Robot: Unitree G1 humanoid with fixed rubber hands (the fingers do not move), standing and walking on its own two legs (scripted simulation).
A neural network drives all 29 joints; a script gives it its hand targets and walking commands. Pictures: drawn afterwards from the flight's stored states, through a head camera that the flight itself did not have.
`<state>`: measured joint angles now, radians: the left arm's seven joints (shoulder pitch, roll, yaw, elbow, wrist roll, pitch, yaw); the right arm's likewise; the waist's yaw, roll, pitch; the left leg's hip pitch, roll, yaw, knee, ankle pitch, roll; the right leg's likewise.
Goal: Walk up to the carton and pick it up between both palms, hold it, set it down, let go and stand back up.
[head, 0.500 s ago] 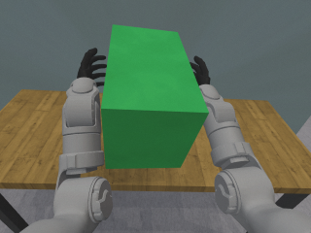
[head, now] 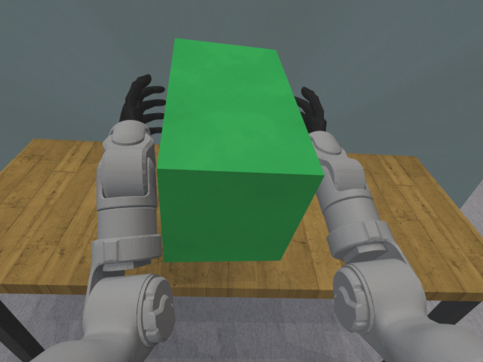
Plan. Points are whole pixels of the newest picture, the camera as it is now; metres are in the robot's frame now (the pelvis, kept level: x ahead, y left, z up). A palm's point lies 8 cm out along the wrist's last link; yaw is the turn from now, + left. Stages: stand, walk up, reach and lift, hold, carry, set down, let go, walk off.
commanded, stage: hold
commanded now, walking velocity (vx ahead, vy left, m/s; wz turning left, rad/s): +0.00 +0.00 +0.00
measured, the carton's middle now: (225, 145) +0.38 +0.03 +0.21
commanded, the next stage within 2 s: set down in 0.54 s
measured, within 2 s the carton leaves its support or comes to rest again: neither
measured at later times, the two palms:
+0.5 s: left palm (135, 127) +0.36 +0.16 +0.25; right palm (311, 136) +0.38 -0.11 +0.23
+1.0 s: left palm (140, 122) +0.38 +0.16 +0.25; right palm (311, 134) +0.39 -0.11 +0.23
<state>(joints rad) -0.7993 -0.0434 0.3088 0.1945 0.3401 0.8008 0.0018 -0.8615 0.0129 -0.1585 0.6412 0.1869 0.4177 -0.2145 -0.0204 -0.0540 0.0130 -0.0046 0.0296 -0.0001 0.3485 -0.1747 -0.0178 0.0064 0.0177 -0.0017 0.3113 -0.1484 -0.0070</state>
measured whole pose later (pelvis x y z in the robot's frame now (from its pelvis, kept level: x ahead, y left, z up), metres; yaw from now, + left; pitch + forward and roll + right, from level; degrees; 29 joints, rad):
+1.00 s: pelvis +0.01 +0.00 +0.00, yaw +0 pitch -9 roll +0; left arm -0.80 -0.04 0.33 0.26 0.41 0.62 -0.07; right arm -0.85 0.02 -0.16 0.71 0.04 0.21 -0.17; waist -0.02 -0.05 0.03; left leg 0.00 0.03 0.00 0.33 -0.18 -0.02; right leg 0.01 0.02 0.00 0.31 -0.16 -0.01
